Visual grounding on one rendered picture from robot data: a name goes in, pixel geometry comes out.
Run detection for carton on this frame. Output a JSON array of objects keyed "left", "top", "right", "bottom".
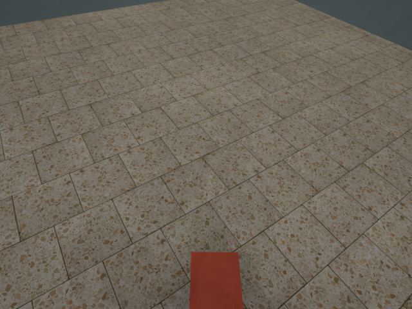
[{"left": 189, "top": 252, "right": 243, "bottom": 309}]

